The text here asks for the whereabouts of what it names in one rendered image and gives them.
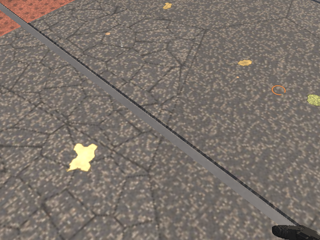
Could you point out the right robot hand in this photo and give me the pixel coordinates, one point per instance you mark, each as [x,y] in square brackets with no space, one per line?
[291,232]

